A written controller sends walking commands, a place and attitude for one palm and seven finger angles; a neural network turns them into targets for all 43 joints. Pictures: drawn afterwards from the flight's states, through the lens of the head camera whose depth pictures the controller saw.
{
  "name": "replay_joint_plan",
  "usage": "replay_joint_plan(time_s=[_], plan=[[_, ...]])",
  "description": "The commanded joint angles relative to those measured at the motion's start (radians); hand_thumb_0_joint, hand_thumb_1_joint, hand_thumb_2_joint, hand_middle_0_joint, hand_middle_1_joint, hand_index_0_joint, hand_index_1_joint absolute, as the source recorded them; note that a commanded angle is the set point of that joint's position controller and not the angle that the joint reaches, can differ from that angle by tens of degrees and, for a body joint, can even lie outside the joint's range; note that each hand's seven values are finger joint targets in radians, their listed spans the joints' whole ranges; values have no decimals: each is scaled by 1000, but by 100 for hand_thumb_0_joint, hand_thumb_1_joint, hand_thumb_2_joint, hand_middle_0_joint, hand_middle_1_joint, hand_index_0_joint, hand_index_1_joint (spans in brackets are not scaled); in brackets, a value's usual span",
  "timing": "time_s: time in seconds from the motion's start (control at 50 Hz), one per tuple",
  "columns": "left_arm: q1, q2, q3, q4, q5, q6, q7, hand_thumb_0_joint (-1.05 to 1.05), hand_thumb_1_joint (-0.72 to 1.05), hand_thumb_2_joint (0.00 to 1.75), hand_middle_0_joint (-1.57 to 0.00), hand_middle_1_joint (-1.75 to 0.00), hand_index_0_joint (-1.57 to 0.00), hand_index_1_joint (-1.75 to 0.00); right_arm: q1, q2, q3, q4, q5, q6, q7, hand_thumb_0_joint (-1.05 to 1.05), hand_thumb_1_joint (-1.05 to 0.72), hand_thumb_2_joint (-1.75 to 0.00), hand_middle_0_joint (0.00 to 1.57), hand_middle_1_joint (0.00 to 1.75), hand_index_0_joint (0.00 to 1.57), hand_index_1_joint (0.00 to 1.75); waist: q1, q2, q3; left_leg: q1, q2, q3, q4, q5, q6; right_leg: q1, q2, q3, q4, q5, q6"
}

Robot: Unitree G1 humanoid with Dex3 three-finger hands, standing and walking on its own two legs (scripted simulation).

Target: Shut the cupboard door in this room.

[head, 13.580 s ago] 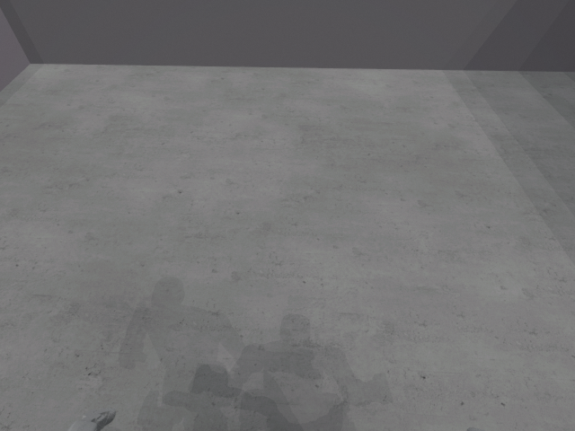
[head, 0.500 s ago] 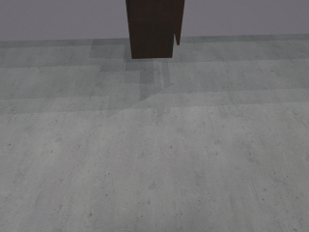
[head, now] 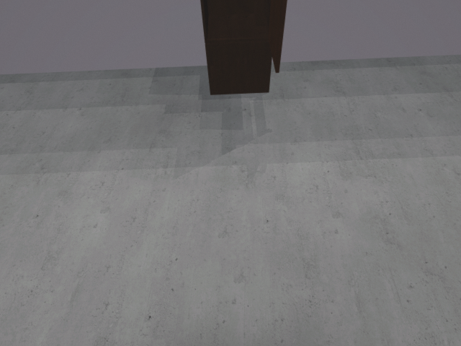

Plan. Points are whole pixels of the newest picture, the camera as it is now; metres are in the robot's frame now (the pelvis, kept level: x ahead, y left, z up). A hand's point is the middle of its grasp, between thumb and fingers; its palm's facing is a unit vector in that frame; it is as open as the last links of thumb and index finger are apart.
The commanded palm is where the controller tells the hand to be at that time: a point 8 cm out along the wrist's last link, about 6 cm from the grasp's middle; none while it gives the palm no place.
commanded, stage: turn or walk to find it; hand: left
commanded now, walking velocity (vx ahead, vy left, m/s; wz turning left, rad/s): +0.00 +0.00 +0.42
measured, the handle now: out of the picture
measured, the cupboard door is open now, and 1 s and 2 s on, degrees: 89 89 89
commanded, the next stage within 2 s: stand and wait in 1.14 s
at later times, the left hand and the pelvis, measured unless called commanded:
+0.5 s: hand out of the picture -0.04 +0.25 -0.19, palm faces +0.25 -0.94 -0.23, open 7.4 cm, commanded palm none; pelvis -0.03 +0.04 +0.00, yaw +12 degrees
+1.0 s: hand out of the picture -0.02 +0.20 -0.13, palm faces +0.41 -0.86 -0.30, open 7.4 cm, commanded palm none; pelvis -0.02 -0.02 +0.01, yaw +25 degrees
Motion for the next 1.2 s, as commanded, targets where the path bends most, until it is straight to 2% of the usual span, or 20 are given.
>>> replay_joint_plan(time_s=[0.0,0.06,0.14,0.28,0.34,0.36,0.4,0.42,0.46,0.54,0.7,0.78,0.8,0.82,0.84,0.86,0.88,0.94,1.0,1.18], plan=[[142,214,49,-43,1,-19,20,0,90,90,-20,-30,-20,-30,-52,-105,-34,-118,-5,12,3,0,-90,-90,20,30,20,30,61,-257,-59,-245,23,-61,468,-289,-21,91,-409,305,-264,328,-187],[23,165,34,-89,-3,-18,11,0,90,90,-20,-30,-20,-30,19,-97,-42,-66,-9,29,20,0,-90,-90,20,30,20,30,2,-154,15,-251,48,-45,655,-141,-37,-11,-291,148,-263,202,-134],[41,163,34,-102,0,-26,11,0,90,90,-20,-30,-20,-30,47,-91,-37,-65,-9,30,28,0,-90,-90,20,30,20,30,6,-179,-17,-253,67,-8,625,-92,-66,37,-270,75,-254,207,-119],[120,227,58,-73,12,-16,8,0,90,90,-20,-30,-20,-30,-42,-70,-13,-110,2,7,24,0,-90,-90,20,30,20,30,67,-227,-70,-151,77,76,252,-206,-67,140,-324,54,-145,439,-165],[101,237,61,-68,4,-9,4,0,90,90,-20,-30,-20,-30,29,-77,-11,-97,2,-6,21,0,-90,-90,20,30,20,30,27,-202,-109,-7,56,121,14,-43,-58,113,-298,-8,-40,453,-106],[87,224,59,-73,-5,-3,3,0,90,90,-20,-30,-20,-30,71,-99,-16,-87,1,-14,22,0,-90,-90,20,30,20,30,-3,-128,-124,104,72,101,-114,91,-47,40,-273,-43,36,372,-60],[62,112,31,-126,-11,11,-5,0,90,90,-20,-30,-20,-30,141,-255,-50,-89,-6,-25,15,0,-90,-90,20,30,20,30,-39,308,-125,258,401,-335,-229,525,104,-309,-74,-74,383,-298,57],[20,122,31,-138,-6,20,-1,0,90,90,-20,-30,-20,-30,158,-269,-54,-79,-10,-15,11,0,-90,-90,20,30,20,30,-55,223,-117,187,446,-317,-232,496,167,-286,-76,6,491,-325,41],[-9,120,38,-116,-3,30,-5,0,90,90,-20,-30,-20,-30,77,-216,-40,-88,-13,-20,-6,0,-90,-90,20,30,20,30,-27,256,-61,141,346,-256,-244,421,143,-338,-85,61,562,-200,46],[41,128,38,-84,-4,18,-18,0,90,90,-20,-30,-20,-30,22,-181,-27,-114,-7,-32,-9,0,-90,-90,20,30,20,30,4,129,-96,206,258,-140,-199,546,132,-334,-56,62,575,-86,59],[-19,108,25,-131,-13,14,-8,0,90,90,-20,-30,-20,-30,52,-197,-41,-125,-14,-20,-4,0,-90,-90,20,30,20,30,-23,123,-102,193,271,-237,-163,573,169,-241,-23,67,305,-145,64],[90,117,30,-111,-17,-1,-6,0,90,90,-20,-30,-20,-30,-11,-197,-47,-146,-12,-11,2,0,-90,-90,20,30,20,30,31,121,-118,51,215,-241,-92,458,120,-4,9,31,-6,36,50],[134,142,35,-99,-13,-10,-5,0,90,90,-20,-30,-20,-30,-19,-182,-46,-151,-6,-10,6,0,-90,-90,20,30,20,30,53,72,-125,-32,165,-214,-39,320,75,109,-13,41,-126,147,47],[165,210,47,-98,1,-23,2,0,90,90,-20,-30,-20,-30,7,-120,-38,-160,3,-11,11,0,-90,-90,20,30,20,30,60,-137,-155,-175,69,-121,111,65,12,247,-187,203,-217,196,2],[170,286,60,-107,8,-25,6,0,90,90,-20,-30,-20,-30,-15,-83,-30,-190,2,-8,12,0,-90,-90,20,30,20,30,71,-352,-110,-303,-42,-25,332,-320,-34,216,-409,437,-247,320,-112],[154,274,52,-121,-1,-20,7,0,90,90,-20,-30,-20,-30,-31,-131,-43,-189,-3,6,12,0,-90,-90,20,30,20,30,70,-255,-88,-259,1,-75,488,-327,-24,74,-434,407,-267,262,-174],[81,234,58,-135,-4,-25,11,0,90,90,-20,-30,-20,-30,-4,-136,-49,-165,-10,18,15,0,-90,-90,20,30,20,30,36,-304,-44,-265,23,-109,575,-266,-22,-6,-383,377,-310,119,-165],[-11,163,32,-166,-8,-24,4,0,90,90,-20,-30,-20,-30,58,-116,-47,-107,-14,30,30,0,-90,-90,20,30,20,30,-16,-157,12,-262,42,-62,686,-89,-42,-45,-257,175,-293,83,-96],[47,148,28,-148,-9,-34,5,0,90,90,-20,-30,-20,-30,76,-113,-44,-97,-11,31,32,0,-90,-90,20,30,20,30,-3,-181,-38,-282,47,-45,678,-32,-67,65,-236,100,-271,211,-87],[173,174,34,-76,6,-32,9,0,90,90,-20,-30,-20,-30,-28,-87,-16,-108,-5,26,20,0,-90,-90,20,30,20,30,54,-167,-58,-225,83,1,431,-155,-78,152,-313,88,-223,428,-158]])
